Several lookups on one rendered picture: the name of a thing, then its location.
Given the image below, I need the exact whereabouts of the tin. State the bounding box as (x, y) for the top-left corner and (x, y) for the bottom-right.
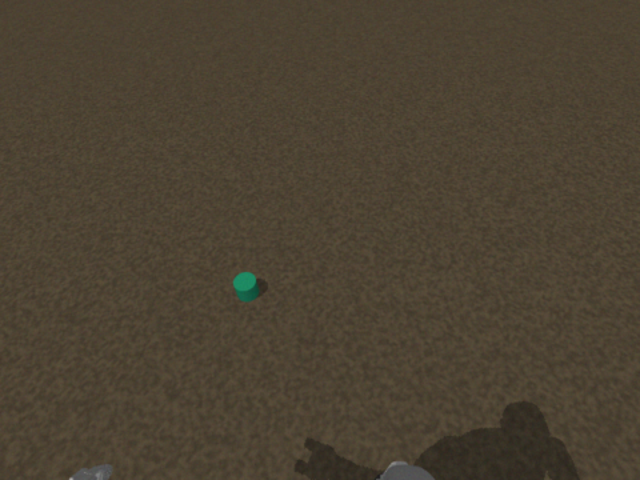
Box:
(233, 272), (259, 302)

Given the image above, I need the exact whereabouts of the left robot hand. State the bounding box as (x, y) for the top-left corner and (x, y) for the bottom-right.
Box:
(69, 464), (113, 480)

